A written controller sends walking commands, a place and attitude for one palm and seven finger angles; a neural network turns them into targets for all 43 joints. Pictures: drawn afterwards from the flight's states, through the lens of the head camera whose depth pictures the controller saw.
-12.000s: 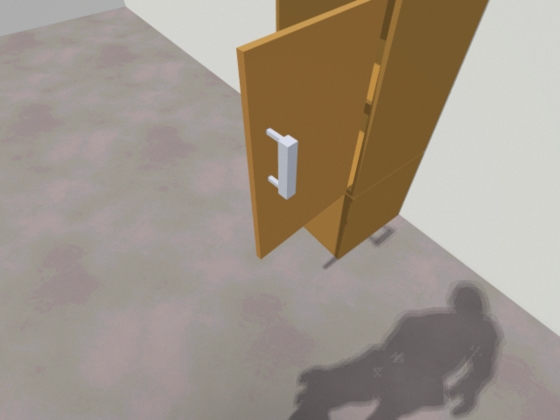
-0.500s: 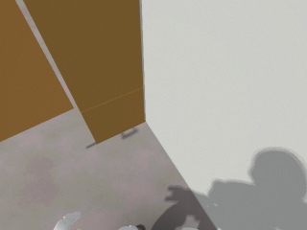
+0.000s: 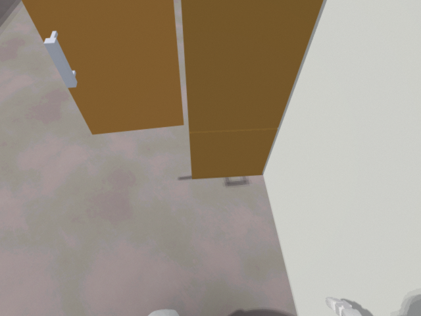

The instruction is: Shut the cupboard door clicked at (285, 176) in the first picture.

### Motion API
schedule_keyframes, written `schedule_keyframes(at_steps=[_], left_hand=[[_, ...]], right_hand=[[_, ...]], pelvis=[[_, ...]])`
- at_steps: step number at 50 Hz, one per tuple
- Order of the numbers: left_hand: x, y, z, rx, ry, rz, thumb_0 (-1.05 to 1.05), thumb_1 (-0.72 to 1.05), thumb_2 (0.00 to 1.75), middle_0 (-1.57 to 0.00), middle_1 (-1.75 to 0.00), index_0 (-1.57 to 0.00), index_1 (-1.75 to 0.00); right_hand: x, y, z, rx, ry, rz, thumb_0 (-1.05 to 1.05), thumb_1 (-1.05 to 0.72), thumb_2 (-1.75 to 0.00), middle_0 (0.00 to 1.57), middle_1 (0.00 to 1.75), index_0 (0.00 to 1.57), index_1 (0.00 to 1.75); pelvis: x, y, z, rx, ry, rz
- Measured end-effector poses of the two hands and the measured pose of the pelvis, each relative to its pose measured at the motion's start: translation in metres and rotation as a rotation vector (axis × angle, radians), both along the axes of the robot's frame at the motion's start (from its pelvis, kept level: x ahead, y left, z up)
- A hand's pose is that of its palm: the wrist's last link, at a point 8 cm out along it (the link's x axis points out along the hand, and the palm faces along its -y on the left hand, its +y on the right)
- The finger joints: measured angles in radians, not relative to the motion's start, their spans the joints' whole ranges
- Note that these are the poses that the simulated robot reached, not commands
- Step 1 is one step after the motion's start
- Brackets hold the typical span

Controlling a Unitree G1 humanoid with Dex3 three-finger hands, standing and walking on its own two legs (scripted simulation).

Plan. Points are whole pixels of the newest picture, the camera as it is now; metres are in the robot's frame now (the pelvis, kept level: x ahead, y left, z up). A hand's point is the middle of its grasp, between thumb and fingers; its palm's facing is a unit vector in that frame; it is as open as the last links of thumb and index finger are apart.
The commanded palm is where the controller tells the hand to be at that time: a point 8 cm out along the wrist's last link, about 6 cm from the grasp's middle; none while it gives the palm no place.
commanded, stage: turn to face it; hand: left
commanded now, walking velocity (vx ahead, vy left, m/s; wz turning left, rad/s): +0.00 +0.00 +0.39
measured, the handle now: (63, 59) +0.73 +0.50 +0.02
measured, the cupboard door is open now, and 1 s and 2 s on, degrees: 95 95 95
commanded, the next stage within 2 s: take the last steps up to it in 0.44 s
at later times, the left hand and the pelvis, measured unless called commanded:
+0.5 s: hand out of the picture +0.08 +0.20 -0.15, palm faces +0.15 -0.96 -0.23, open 7.4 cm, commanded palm none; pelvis +0.00 -0.01 +0.01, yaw +9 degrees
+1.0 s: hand out of the picture -0.10 +0.17 -0.15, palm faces +0.41 -0.89 -0.20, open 7.3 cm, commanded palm none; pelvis +0.04 +0.03 +0.01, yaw +18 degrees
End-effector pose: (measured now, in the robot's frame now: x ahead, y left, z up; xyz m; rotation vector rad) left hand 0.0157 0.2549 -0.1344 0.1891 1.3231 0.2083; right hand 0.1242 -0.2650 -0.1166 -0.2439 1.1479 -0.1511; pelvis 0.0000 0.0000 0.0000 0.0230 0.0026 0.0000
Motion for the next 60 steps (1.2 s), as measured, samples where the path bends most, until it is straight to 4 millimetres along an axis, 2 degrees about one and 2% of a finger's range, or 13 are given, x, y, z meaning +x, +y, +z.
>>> schedule_keyframes(at_steps=[3, 6, 15, 20, 26, 32, 37, 42, 46, 52, 54, 56, 60], left_hand=[[-0.020, 0.022, -0.015, -0.004, 0.051, 0.054, 0.01, 0.91, 0.90, -0.20, -0.30, -0.20, -0.30], [-0.022, 0.033, -0.015, 0.001, 0.063, 0.088, 0.01, 0.91, 0.90, -0.20, -0.30, -0.20, -0.30], [0.011, 0.033, 0.005, -0.016, -0.054, 0.097, 0.01, 0.91, 0.90, -0.20, -0.30, -0.20, -0.30], [0.030, 0.017, 0.009, -0.019, -0.096, 0.086, 0.01, 0.91, 0.90, -0.20, -0.30, -0.20, -0.30], [0.047, -0.013, 0.013, 0.000, -0.156, 0.075, 0.01, 0.91, 0.90, -0.20, -0.30, -0.20, -0.30], [0.026, -0.040, 0.022, 0.000, -0.153, 0.111, 0.01, 0.91, 0.90, -0.20, -0.30, -0.20, -0.30], [-0.009, -0.041, 0.027, 0.008, -0.132, 0.207, 0.00, 0.93, 0.90, -0.20, -0.30, -0.21, -0.30], [-0.061, -0.042, 0.024, -0.011, -0.034, 0.297, 0.00, 0.93, 0.90, -0.20, -0.30, -0.20, -0.30], [-0.103, -0.044, 0.020, -0.051, 0.077, 0.371, 0.00, 0.92, 0.90, -0.20, -0.30, -0.20, -0.30], [-0.145, -0.030, 0.003, -0.135, 0.239, 0.454, 0.01, 0.91, 0.90, -0.20, -0.30, -0.20, -0.30], [-0.147, -0.018, -0.007, -0.159, 0.283, 0.452, 0.01, 0.91, 0.90, -0.20, -0.30, -0.20, -0.30], [-0.133, -0.002, -0.010, -0.161, 0.290, 0.430, 0.01, 0.91, 0.90, -0.20, -0.30, -0.20, -0.30], [-0.072, 0.039, -0.007, -0.135, 0.184, 0.372, 0.01, 0.91, 0.90, -0.20, -0.30, -0.20, -0.30]], right_hand=[[0.028, 0.021, 0.003, -0.020, -0.074, 0.065, 0.00, -0.91, -0.89, 0.20, 0.30, 0.19, 0.30], [0.034, 0.037, 0.011, -0.029, -0.086, 0.106, 0.00, -0.91, -0.89, 0.20, 0.30, 0.20, 0.30], [0.000, 0.059, 0.010, 0.005, 0.016, 0.112, 0.00, -0.91, -0.89, 0.20, 0.30, 0.20, 0.30], [-0.035, 0.051, -0.002, 0.031, 0.105, 0.080, 0.00, -0.90, -0.89, 0.20, 0.30, 0.20, 0.30], [-0.070, 0.023, -0.026, 0.061, 0.208, 0.037, 0.00, -0.90, -0.89, 0.20, 0.30, 0.20, 0.30], [-0.074, 0.000, -0.028, 0.063, 0.261, 0.048, 0.00, -0.91, -0.89, 0.20, 0.30, 0.20, 0.30], [-0.055, -0.005, -0.017, 0.053, 0.255, 0.105, 0.00, -0.91, -0.89, 0.20, 0.30, 0.19, 0.30], [-0.014, 0.012, -0.011, 0.044, 0.207, 0.177, 0.00, -0.91, -0.89, 0.20, 0.30, 0.19, 0.30], [0.030, 0.045, -0.005, 0.048, 0.139, 0.249, 0.01, -0.91, -0.89, 0.19, 0.30, 0.19, 0.30], [0.098, 0.120, -0.001, 0.055, 0.001, 0.354, 0.00, -0.91, -0.89, 0.19, 0.30, 0.19, 0.30], [0.111, 0.141, -0.004, 0.053, -0.050, 0.359, 0.00, -0.91, -0.89, 0.19, 0.30, 0.19, 0.30], [0.110, 0.156, -0.003, 0.056, -0.059, 0.346, 0.00, -0.91, -0.89, 0.20, 0.30, 0.19, 0.30], [0.088, 0.167, -0.001, 0.054, -0.004, 0.269, -0.01, -0.92, -0.89, 0.20, 0.30, 0.20, 0.30]], pelvis=[[0.000, 0.012, -0.009, -0.005, 0.001, 0.033], [0.000, 0.018, -0.005, -0.017, -0.004, 0.052], [0.000, 0.023, 0.011, -0.040, -0.001, 0.102], [0.000, 0.014, 0.011, -0.036, -0.002, 0.126], [0.002, -0.010, 0.002, -0.005, 0.005, 0.155], [0.001, -0.024, 0.008, 0.001, -0.014, 0.204], [0.007, -0.026, 0.016, 0.009, -0.016, 0.245], [0.016, -0.014, 0.019, 0.008, -0.016, 0.278], [0.024, 0.006, 0.018, 0.007, -0.015, 0.298], [0.044, 0.052, 0.005, -0.012, -0.011, 0.309], [0.049, 0.068, -0.004, -0.020, -0.012, 0.307], [0.055, 0.079, -0.003, -0.012, -0.018, 0.291], [0.071, 0.096, 0.007, -0.010, -0.017, 0.275]])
